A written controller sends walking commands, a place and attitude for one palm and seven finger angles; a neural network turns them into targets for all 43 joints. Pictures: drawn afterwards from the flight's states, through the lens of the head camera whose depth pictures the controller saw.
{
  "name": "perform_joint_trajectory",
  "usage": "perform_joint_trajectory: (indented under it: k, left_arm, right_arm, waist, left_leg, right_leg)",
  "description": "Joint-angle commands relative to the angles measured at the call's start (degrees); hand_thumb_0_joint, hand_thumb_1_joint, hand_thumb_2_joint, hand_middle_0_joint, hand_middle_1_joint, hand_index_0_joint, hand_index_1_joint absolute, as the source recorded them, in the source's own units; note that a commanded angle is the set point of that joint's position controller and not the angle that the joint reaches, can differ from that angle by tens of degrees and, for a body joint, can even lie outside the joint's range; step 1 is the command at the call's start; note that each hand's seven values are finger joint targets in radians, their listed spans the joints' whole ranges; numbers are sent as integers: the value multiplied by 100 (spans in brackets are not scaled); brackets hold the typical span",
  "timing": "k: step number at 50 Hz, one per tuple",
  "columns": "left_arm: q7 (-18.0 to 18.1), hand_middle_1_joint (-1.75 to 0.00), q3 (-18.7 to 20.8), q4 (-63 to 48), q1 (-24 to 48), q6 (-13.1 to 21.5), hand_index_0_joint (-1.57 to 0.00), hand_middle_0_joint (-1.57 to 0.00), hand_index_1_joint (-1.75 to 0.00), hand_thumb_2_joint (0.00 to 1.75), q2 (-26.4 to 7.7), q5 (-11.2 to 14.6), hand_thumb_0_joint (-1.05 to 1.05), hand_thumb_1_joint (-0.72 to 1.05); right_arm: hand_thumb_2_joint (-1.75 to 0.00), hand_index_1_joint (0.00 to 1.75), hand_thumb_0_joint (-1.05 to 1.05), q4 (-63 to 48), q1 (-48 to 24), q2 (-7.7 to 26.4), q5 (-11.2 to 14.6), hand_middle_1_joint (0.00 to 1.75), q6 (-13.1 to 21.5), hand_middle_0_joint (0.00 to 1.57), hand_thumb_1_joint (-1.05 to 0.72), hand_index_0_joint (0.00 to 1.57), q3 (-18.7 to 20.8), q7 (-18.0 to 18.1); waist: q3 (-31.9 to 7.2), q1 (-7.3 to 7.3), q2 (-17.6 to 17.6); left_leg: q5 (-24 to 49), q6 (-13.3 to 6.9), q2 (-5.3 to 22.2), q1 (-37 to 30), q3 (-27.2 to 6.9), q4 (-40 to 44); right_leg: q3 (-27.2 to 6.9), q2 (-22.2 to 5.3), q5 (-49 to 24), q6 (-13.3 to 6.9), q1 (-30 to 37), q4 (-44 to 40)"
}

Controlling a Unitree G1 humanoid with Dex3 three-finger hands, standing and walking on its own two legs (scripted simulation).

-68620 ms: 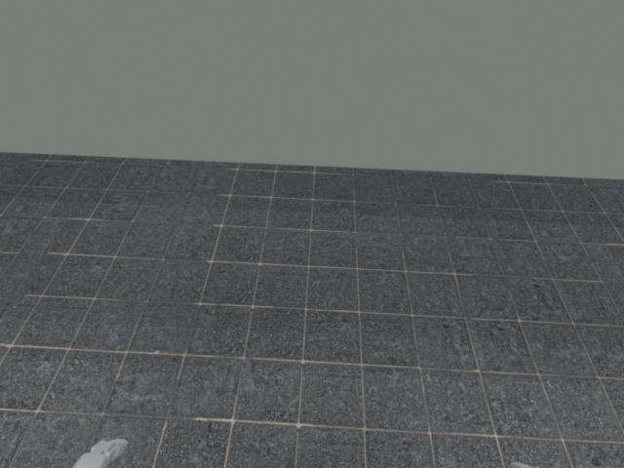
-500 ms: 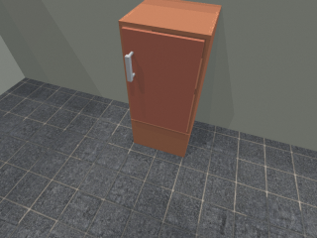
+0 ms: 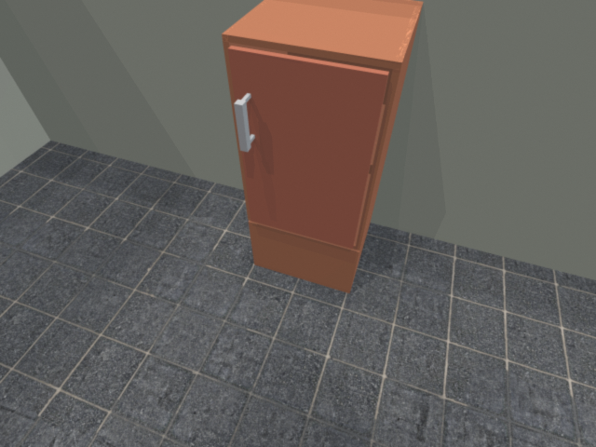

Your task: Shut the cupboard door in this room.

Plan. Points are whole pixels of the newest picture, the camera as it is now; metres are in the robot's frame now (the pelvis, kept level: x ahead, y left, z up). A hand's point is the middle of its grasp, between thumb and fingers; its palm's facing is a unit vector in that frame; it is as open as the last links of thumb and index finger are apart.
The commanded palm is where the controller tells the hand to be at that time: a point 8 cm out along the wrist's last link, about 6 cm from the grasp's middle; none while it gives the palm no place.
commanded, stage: look to check the result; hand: left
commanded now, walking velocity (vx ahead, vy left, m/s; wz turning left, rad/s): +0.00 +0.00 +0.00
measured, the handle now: (246, 122) +0.85 +0.18 -0.05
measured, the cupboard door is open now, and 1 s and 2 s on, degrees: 0 0 0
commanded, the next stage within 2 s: stand and wait in 0.20 s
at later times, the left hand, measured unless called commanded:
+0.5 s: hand out of the picture +0.01 +0.17 -0.17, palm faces +0.04 -0.98 -0.21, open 7.4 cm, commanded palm none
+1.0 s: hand out of the picture +0.01 +0.17 -0.17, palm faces +0.04 -0.98 -0.21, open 7.4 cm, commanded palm none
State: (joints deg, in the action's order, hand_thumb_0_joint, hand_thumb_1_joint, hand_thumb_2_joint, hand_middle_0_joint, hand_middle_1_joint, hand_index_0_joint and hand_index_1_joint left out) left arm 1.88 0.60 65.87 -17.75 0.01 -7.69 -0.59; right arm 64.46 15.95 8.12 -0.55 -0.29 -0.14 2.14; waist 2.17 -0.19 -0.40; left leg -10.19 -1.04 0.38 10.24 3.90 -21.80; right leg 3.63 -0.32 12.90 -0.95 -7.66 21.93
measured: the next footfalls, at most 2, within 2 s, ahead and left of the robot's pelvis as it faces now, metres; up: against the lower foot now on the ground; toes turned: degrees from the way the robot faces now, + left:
none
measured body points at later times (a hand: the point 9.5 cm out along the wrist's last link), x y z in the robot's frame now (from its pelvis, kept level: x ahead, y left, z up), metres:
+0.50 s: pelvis +0.01 -0.01 +0.00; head +0.02 -0.01 +0.45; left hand +0.01 +0.22 -0.16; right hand +0.01 -0.24 -0.16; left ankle +0.02 +0.11 -0.75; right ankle -0.01 -0.11 -0.75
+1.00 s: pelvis +0.02 -0.01 +0.00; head +0.03 -0.01 +0.45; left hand +0.01 +0.22 -0.16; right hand +0.03 -0.25 -0.16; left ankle +0.02 +0.11 -0.75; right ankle -0.01 -0.11 -0.75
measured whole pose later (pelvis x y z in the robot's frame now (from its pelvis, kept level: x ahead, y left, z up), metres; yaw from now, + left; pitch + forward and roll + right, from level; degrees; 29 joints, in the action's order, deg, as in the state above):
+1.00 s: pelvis +0.02 -0.01 +0.00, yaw +0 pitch -2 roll +0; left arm 1.5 0.8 65.4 -15.0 0.5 -10.1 -0.5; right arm 64.8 13.6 10.6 -0.6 -0.2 -0.1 2.1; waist 2.7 -0.2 -0.1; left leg -10.6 0.0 1.1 8.0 3.1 -20.2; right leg 4.3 0.6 13.1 -1.9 -4.7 19.3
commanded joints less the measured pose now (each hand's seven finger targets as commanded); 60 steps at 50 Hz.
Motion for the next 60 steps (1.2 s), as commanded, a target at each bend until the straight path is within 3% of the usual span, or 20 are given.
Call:
perform_joint_trajectory:
  k: [1, 22, 60]
  left_arm:
    - [22, -30, 100, -142, -394, 109, -20, -20, -30, 90, -652, -17, 0, 90]
    - [-2, -30, 113, -189, -202, 109, -20, -20, -30, 90, -798, -4, 0, 90]
    - [-12, -30, 149, -228, 33, 164, -20, -20, -30, 90, -1092, -9, 0, 90]
  right_arm:
    - [-90, 30, 0, -101, 378, 605, -13, 30, 97, 20, -90, 20, 102, 23]
    - [-90, 30, 0, -95, 231, 746, -28, 30, 86, 20, -90, 20, 93, 18]
    - [-90, 30, 0, -136, -54, 1052, -17, 30, 111, 20, -90, 20, 133, 23]
  waist:
    - [169, -12, 61]
    - [266, 0, 19]
    - [69, -8, 32]
  left_leg:
    - [541, -79, 571, -124, -605, 362]
    - [469, -45, 571, -134, -613, 412]
    - [901, -38, 635, -391, -619, 393]
  right_leg:
    - [-585, -572, -454, -159, -322, -511]
    - [-598, -587, -391, -182, -226, -636]
    - [-586, -650, -1099, -202, 46, -681]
